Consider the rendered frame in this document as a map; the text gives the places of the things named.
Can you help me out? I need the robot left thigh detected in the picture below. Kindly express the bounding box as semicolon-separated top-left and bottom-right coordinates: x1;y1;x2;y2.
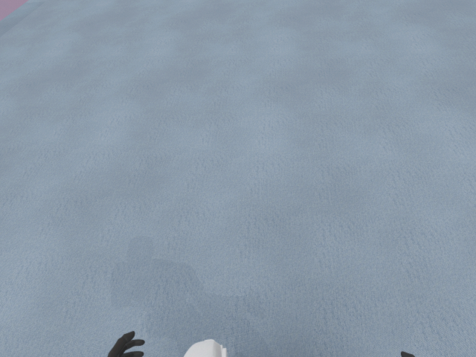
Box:
184;341;228;357

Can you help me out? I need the robot left hand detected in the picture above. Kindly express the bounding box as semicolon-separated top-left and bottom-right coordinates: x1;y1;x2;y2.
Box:
107;331;145;357

